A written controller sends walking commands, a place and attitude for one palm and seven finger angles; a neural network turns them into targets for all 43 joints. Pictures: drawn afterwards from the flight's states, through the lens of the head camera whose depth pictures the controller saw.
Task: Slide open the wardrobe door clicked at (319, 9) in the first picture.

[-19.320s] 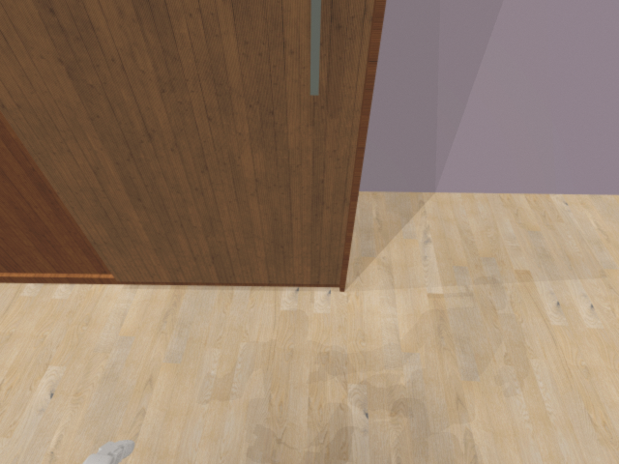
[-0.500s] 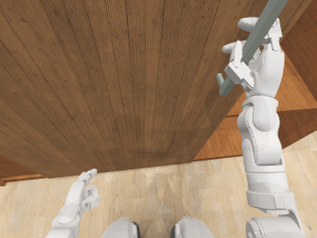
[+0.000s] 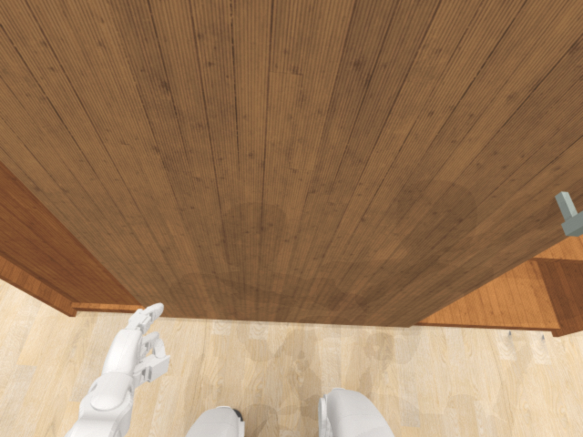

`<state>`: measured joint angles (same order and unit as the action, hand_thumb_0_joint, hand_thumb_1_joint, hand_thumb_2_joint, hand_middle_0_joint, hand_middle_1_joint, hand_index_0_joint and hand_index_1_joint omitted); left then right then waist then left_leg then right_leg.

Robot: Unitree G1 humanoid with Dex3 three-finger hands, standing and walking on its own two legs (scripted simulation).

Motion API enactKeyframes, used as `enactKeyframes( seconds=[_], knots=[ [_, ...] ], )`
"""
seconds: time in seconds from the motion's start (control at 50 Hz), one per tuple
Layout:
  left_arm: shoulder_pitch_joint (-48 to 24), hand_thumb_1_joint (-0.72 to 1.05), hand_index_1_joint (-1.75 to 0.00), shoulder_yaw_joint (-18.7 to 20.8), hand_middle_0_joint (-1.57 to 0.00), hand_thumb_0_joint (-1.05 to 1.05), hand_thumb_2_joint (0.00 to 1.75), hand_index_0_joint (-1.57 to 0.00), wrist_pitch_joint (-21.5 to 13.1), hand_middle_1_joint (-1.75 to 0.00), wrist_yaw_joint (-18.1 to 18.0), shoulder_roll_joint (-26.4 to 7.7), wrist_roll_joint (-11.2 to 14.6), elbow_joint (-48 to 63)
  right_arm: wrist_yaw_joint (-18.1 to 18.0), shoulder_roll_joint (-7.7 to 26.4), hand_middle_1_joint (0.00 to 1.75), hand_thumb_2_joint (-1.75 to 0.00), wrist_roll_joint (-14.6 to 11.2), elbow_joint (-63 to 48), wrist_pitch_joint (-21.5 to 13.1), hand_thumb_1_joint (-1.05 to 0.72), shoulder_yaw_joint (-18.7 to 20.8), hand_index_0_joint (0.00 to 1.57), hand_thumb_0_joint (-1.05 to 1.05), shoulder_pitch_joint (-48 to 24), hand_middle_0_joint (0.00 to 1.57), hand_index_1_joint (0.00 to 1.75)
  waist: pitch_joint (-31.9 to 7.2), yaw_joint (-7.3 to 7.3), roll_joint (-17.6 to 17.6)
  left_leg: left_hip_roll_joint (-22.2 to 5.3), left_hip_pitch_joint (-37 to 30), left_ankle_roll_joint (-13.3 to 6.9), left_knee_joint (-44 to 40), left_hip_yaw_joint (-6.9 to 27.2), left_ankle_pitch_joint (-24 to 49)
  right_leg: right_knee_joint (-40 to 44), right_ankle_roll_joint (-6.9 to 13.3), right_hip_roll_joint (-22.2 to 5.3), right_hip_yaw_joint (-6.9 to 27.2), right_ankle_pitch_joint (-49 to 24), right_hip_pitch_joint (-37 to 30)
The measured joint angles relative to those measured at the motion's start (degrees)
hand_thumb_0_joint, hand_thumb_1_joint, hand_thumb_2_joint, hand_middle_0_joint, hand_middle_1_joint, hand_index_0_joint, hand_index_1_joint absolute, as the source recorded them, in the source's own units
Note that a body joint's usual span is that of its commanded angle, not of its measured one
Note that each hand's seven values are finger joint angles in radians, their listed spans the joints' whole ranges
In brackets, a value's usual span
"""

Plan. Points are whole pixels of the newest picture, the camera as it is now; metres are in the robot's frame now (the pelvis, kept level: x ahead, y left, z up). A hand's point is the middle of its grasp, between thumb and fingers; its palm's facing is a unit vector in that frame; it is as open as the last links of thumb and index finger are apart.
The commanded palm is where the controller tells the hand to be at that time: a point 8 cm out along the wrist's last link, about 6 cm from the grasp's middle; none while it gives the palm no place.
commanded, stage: stop walking and hold the door there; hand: right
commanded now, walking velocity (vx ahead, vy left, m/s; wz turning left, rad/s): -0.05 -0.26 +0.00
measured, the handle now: out of the picture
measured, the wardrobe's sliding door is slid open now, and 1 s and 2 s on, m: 0.56 0.56 0.56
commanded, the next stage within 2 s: none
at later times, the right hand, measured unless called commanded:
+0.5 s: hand out of the picture +0.35 -0.33 +0.19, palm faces +0.51 +0.83 -0.25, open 5.8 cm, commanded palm +0.30 -0.36 +0.18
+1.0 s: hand out of the picture +0.35 -0.33 +0.19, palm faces +0.48 +0.84 -0.25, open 5.5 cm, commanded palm +0.31 -0.37 +0.18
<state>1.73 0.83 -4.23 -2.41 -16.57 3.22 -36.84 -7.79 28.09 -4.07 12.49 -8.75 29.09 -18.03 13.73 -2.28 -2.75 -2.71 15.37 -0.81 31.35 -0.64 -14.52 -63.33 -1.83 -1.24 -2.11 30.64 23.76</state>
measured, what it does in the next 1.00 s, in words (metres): steps on the spot: right foot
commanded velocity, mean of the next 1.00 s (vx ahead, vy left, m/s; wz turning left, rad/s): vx -0.06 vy -0.10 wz -0.04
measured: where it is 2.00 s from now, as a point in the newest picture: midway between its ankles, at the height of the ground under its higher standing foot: outside the picture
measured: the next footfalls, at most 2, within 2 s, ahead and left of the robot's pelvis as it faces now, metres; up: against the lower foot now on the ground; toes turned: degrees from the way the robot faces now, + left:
right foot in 0.26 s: +0.03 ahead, -0.12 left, +0.00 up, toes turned +0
left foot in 1.36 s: -0.10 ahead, +0.04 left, +0.00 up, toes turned +13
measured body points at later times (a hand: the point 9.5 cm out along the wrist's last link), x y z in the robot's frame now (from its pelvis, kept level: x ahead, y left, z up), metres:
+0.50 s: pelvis -0.05 -0.02 +0.00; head -0.04 -0.02 +0.45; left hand +0.05 +0.25 -0.10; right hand +0.32 -0.37 +0.21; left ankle +0.02 +0.11 -0.74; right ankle -0.01 -0.12 -0.74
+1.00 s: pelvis -0.04 -0.04 -0.01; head -0.02 -0.04 +0.44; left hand +0.08 +0.27 -0.09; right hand +0.32 -0.37 +0.20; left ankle +0.02 +0.11 -0.74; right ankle -0.01 -0.13 -0.74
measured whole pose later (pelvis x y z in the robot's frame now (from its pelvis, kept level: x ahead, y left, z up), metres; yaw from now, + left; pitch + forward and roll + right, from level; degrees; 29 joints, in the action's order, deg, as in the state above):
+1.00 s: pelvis -0.04 -0.04 -0.01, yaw +3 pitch -1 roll +0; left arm 9.9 2.4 -1.6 -6.1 -20.2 2.9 -40.8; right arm -6.9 30.1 -1.3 23.8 -9.9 23.2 -23.7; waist 3.4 1.1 -0.1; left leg -4.8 19.9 2.1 29.8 -3.3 -8.9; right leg -32.9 0.1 0.6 -4.8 15.8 17.3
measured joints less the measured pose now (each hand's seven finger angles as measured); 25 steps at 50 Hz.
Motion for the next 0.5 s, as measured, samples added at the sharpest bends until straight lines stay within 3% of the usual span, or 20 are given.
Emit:
enactKeyframes(
  seconds=[0.06,0.14,0.22,0.26,0.28,0.34,0.5],
  knots=[
    [1.67,0.9,-0.3,0.72,-0.2,0.02,0.9,-0.2,0.23,-0.3,-0.83,-1.62,-0.08,-1.14,-0.5,0.57,1.41,-0.8,0.76,3.03,0.23,-0.61,1.47,0.36,-0.16,1.28,0.46,1.38,-2.21,1.44,1.13,-0.18,-0.92,-0.31,-3.11,0.61,1.72,6.51,0.4,3.2,-2.11,-1.31,-0.5],
    [4.22,0.9,-0.3,1.66,-0.2,0.02,0.9,-0.2,1.0,-0.3,-1.05,-2.93,0.02,-1.85,-0.82,0.89,1.4,-0.81,1.54,6.01,1.12,-0.62,1.9,0.37,-0.13,0.62,0.46,1.39,-5.32,2.43,2.88,0.34,-1.64,-0.67,-6.04,1.07,3.74,17.33,1.03,4.32,-2.41,-3.84,-3.22],
    [6.36,0.9,-0.3,2.2,-0.2,0.02,0.9,-0.2,1.77,-0.3,-1.31,-3.67,0.02,-1.35,-0.77,1.41,1.4,-0.81,2.18,7.75,1.71,-0.64,1.59,0.37,-0.1,0.07,0.46,1.4,-8.19,3.45,3.53,1.72,-1.64,-0.51,-7.59,1.54,5.41,30.81,1.44,2.86,-1.08,-13.15,-8.75],
    [7.61,0.9,-0.3,2.62,-0.2,0.02,0.9,-0.2,1.93,-0.3,-1.69,-4.26,0.13,-0.6,-0.51,1.59,1.4,-0.81,2.21,8.17,1.97,-0.65,0.84,0.37,-0.09,-0.21,0.46,1.4,-9.52,3.94,2.18,3.41,-1.2,-0.2,-7.21,1.24,5.67,37.33,2.04,0.57,-0.66,-19.37,-12.2],
    [8.05,0.9,-0.3,2.91,-0.2,0.02,0.9,-0.2,1.88,-0.3,-1.89,-4.29,0.24,-0.6,-0.3,1.72,1.4,-0.81,2.19,8.47,2.03,-0.65,0.26,0.37,-0.09,-0.63,0.46,1.4,-9.98,4.17,1.68,4.08,-0.85,-0.01,-6.8,1.08,5.7,38.91,2.14,-0.18,-0.51,-18.81,-13.07],
    [9.06,0.9,-0.3,2.31,-0.2,0.02,0.9,-0.2,2.23,-0.3,-2.41,-2.61,0.52,-0.74,0.04,2.9,1.4,-0.79,2.14,9.9,2.02,-0.67,-1.47,0.35,-0.08,-1.69,0.46,1.4,-10.5,3.93,3.5,3.59,-0.71,0.62,-7.26,2.46,6.85,38.66,2.41,0.24,-2.11,-18.35,-13.08],
    [13.28,0.9,-0.3,-1.77,-0.2,0.01,0.9,-0.2,1.32,-0.3,-3.27,2.53,0.06,-1.1,-0.04,4.97,1.4,-0.76,2.61,14.5,1.72,-0.69,-3.07,0.34,-0.08,-3.46,0.46,1.39,-11.44,3.85,3.57,1.02,2.18,1.71,-3.19,-0.42,3.3,34.97,3.24,-0.31,-4.69,-17.37,-11.16]
  ],
)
